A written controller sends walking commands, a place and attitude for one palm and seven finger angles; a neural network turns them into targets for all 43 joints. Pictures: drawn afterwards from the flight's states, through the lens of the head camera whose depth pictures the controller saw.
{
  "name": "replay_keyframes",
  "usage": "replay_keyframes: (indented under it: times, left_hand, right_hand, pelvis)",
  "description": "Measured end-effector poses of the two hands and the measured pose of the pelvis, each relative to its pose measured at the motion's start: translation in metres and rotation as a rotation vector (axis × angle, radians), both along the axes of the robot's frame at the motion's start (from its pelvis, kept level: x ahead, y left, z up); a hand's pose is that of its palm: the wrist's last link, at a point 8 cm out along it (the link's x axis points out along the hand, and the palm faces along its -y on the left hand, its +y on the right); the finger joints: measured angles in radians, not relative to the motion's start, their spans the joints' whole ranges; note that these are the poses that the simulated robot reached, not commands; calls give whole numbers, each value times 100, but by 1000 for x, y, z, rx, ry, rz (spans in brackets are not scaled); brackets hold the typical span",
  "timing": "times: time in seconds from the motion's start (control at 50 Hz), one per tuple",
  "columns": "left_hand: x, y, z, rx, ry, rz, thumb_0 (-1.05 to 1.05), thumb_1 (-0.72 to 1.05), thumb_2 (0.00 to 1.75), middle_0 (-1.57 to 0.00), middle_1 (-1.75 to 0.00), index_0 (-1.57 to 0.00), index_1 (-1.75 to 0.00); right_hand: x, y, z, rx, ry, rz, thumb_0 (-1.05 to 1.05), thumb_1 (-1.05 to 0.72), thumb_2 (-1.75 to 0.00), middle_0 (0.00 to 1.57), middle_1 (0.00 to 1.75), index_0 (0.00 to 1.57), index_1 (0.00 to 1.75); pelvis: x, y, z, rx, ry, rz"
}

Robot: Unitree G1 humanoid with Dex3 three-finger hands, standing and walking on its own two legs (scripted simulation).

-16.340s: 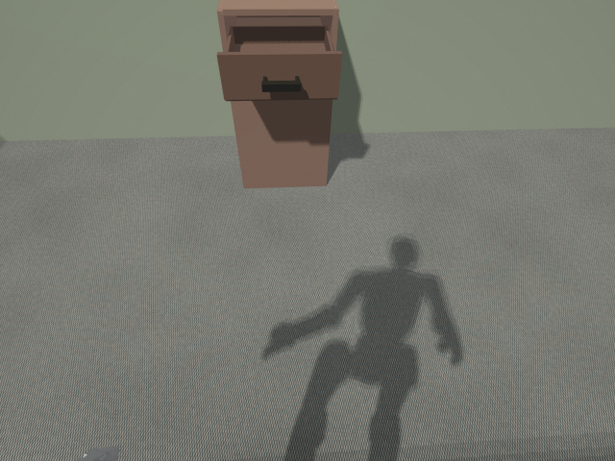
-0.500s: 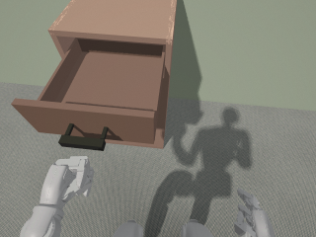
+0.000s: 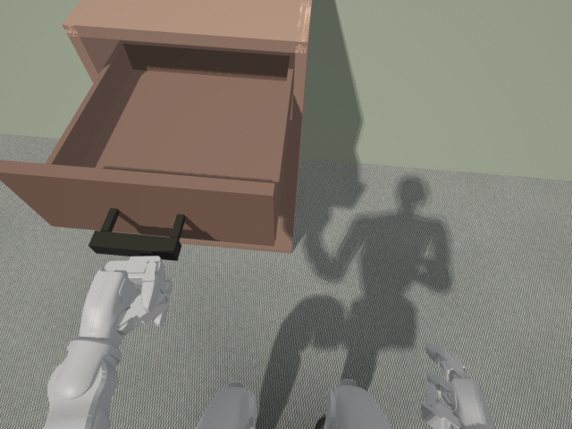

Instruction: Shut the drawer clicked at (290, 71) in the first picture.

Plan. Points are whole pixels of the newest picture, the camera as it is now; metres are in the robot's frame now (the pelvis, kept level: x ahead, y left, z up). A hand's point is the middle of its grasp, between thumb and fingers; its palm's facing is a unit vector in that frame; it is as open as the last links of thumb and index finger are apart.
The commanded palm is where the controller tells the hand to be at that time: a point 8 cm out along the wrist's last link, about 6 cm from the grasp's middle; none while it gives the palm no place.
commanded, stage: bring the fist close to the handle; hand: left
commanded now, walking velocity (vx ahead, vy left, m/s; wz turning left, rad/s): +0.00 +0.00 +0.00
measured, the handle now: (141, 232) +0.37 +0.22 +0.03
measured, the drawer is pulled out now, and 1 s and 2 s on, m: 0.29 0.23 0.10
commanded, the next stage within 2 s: push the drawer shut in 0.20 s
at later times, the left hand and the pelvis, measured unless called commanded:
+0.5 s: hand (164, 291) +0.29 +0.17 +0.03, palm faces -0.09 -0.99 -0.06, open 3.2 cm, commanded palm +0.28 +0.23 +0.04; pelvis +0.00 +0.01 +0.00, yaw +0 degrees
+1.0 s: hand (175, 247) +0.35 +0.17 +0.03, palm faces -0.09 -0.99 -0.05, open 3.1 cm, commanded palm +0.35 +0.22 +0.04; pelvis +0.00 +0.01 +0.00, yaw +0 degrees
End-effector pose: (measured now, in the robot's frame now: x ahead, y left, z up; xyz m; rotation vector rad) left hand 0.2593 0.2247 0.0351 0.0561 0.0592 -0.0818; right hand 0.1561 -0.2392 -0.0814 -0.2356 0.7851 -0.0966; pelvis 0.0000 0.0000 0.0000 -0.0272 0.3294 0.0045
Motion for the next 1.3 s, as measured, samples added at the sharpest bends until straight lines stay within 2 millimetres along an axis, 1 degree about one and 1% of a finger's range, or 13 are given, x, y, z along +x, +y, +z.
replay_keyframes:
  times: [0.08,0.16,0.28,0.42,0.56,0.7,0.96,1.3]
  left_hand:
    - [-3,3,-1,0,5,9,1,90,90,-140,-160,-140,-160]
    - [-3,2,-2,-2,2,1,1,90,90,-140,-160,-140,-160]
    - [0,-1,-3,-7,-3,-10,1,90,90,-140,-160,-140,-160]
    - [5,0,-2,-2,-9,-4,1,90,90,-140,-160,-140,-160]
    - [17,4,-5,2,-14,-9,-1,87,91,-140,-160,-140,-160]
    - [35,7,-6,-2,-14,-16,-3,83,91,-140,-160,-140,-160]
    - [70,1,-6,-10,-23,-9,0,86,92,-140,-160,-140,-160]
    - [116,-2,-6,-6,-22,-2,-1,86,91,-140,-160,-140,-160]
  right_hand:
    - [-1,0,0,-6,6,1,1,-91,-90,21,30,20,30]
    - [1,0,0,-14,4,4,1,-91,-90,21,30,20,30]
    - [5,2,1,-18,-4,4,1,-91,-90,21,30,20,30]
    - [8,6,3,-13,-6,10,1,-91,-90,21,30,20,30]
    - [6,7,-3,-21,25,18,1,-91,-90,21,30,20,30]
    - [-3,7,-7,-30,58,8,1,-91,-90,21,30,20,30]
    - [-28,1,-8,-38,122,-31,1,-91,-90,21,30,20,30]
    - [-61,-6,-16,-38,244,-84,1,-91,-90,21,30,20,30]
  pelvis:
    - [0,1,0,-3,1,4]
    - [0,3,-1,-5,3,6]
    - [0,4,-1,-6,5,5]
    - [1,6,-1,-8,7,5]
    - [0,6,-3,-12,12,11]
    - [-3,8,-3,-14,16,12]
    - [-5,10,0,-12,20,3]
    - [-3,10,1,-8,40,-7]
